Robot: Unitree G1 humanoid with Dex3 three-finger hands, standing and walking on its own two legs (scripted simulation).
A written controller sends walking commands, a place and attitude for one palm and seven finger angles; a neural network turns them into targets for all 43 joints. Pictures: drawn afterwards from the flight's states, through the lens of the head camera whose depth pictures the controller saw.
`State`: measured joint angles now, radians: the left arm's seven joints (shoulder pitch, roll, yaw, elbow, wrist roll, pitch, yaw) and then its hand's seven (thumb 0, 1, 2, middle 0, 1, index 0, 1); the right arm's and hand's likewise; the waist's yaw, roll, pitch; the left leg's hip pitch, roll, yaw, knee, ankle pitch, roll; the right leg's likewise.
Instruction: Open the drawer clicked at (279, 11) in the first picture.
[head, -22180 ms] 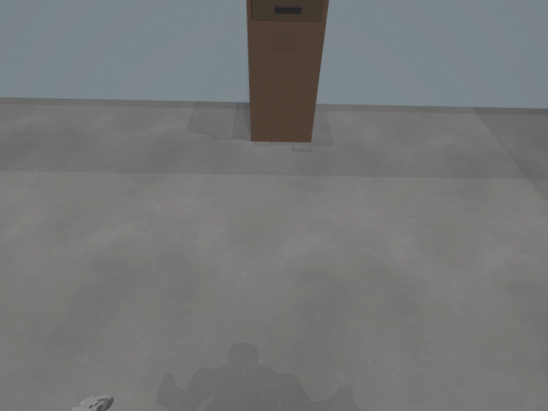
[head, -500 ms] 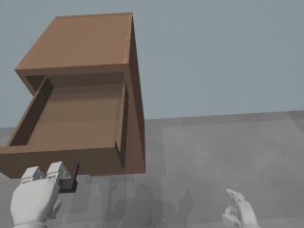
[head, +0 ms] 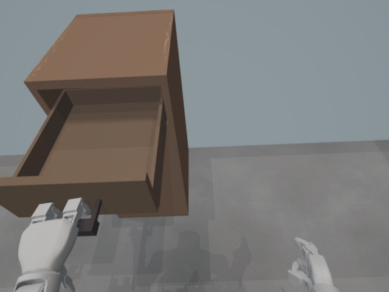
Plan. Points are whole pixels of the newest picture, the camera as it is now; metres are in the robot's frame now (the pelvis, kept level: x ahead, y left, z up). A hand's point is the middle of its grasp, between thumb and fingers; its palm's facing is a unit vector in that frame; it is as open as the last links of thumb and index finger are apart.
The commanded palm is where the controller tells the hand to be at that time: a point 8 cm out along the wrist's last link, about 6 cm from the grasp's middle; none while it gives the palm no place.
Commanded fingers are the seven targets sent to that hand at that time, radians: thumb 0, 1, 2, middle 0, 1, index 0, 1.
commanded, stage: lift the hand off the handle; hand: left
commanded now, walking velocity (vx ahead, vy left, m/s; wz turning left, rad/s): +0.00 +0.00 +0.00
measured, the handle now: (69, 216) +0.23 +0.29 +0.03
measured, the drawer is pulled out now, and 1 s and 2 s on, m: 0.30 0.30 0.30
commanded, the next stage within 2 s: draw the hand back to the body in 1.36 s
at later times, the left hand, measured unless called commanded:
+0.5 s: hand (48, 228) +0.19 +0.29 +0.07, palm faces +0.11 -0.02 -0.99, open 13.4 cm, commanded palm +0.16 +0.29 +0.13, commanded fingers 0.00 -0.50 0.30 -0.30 -1.20 -0.30 -1.20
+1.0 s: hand (20, 214) +0.19 +0.30 +0.14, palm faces +0.11 -0.04 -0.99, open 13.8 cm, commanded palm +0.16 +0.29 +0.20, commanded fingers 0.00 -0.50 0.30 -0.30 -1.20 -0.30 -1.20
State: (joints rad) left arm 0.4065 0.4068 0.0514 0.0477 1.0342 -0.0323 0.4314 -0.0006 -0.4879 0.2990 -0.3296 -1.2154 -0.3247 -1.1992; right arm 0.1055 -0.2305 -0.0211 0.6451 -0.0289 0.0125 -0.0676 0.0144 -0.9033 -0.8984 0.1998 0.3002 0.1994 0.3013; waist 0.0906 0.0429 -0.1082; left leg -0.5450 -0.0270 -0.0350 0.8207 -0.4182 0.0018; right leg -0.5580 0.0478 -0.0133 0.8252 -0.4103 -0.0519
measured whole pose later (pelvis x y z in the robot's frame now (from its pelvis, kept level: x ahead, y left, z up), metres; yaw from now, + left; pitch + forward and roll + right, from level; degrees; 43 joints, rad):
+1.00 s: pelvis +0.01 +0.03 +0.03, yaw +0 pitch -1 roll +0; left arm 0.44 0.52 0.06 -0.40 0.89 0.13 0.10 0.00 -0.49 0.30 -0.32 -1.20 -0.33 -1.20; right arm 0.09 -0.24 0.04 0.61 0.00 0.08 -0.04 0.01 -0.90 -0.90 0.20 0.30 0.20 0.30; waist 0.14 0.10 -0.04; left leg -0.19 -0.04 -0.03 0.52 -0.30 0.04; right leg -0.19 0.02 0.00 0.50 -0.28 -0.02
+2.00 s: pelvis -0.01 +0.02 +0.04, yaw +1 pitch -3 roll +0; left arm 0.37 0.58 0.12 -0.40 0.82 0.08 -0.01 0.00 -0.49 0.30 -0.32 -1.20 -0.32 -1.20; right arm 0.09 -0.25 0.04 0.63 0.01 0.03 -0.04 0.02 -0.90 -0.90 0.20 0.30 0.20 0.30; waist 0.13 0.10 0.00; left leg -0.17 -0.04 -0.05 0.46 -0.24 0.03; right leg -0.16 0.03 -0.01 0.44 -0.23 -0.02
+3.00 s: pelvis +0.00 +0.00 +0.04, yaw +1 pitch -5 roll -1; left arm 0.49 0.32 0.29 -0.45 -0.06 -0.11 0.09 0.01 0.79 0.85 -0.22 -0.37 -0.22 -0.36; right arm 0.17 -0.20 0.04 0.63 -0.01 -0.13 -0.07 0.02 -0.90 -0.90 0.20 0.30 0.20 0.30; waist 0.07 0.06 0.02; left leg -0.08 -0.01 -0.06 0.41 -0.23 0.00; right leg -0.06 0.05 -0.02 0.36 -0.20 -0.04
